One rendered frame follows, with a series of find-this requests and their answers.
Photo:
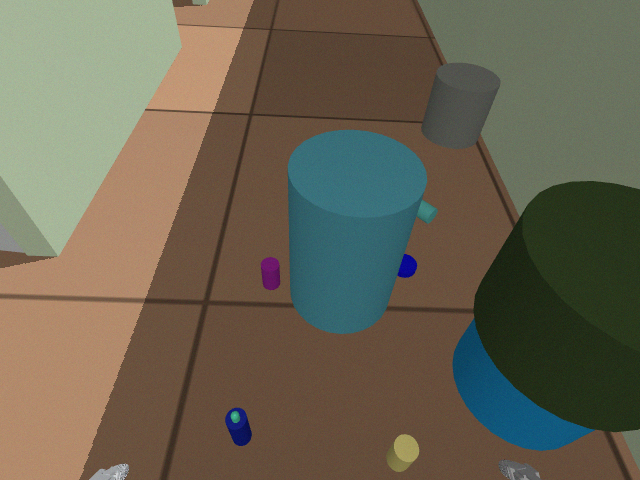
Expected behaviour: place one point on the potted plant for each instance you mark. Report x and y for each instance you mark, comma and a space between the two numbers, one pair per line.
553, 351

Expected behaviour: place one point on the left robot hand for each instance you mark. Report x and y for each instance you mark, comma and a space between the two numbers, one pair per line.
118, 472

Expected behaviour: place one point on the right robot hand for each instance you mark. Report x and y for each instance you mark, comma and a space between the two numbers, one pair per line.
516, 471

